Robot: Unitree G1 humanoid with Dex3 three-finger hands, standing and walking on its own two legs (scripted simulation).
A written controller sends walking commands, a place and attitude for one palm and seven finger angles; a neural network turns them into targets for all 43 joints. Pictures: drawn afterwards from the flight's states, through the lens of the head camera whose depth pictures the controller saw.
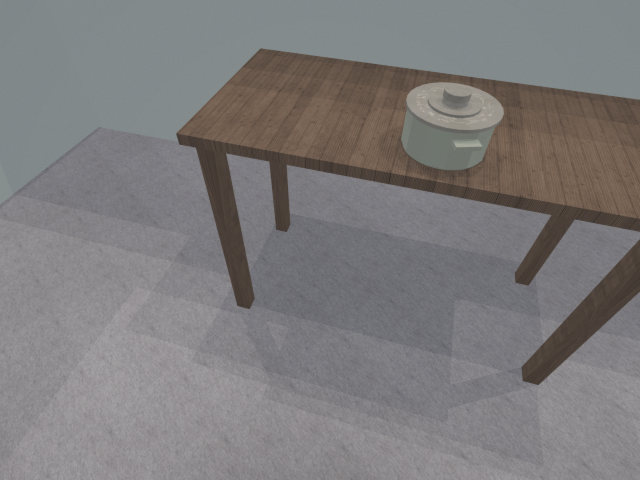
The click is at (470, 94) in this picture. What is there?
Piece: lid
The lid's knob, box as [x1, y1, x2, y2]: [443, 84, 471, 103]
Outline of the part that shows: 444,89 444,98 449,101 457,103 466,102 469,99 471,90 468,87 460,84 449,84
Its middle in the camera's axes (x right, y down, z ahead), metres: +0.28 -0.30 +0.79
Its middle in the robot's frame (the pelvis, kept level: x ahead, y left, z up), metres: +0.81 -0.23 +0.10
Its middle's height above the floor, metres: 0.88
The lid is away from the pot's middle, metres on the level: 0.00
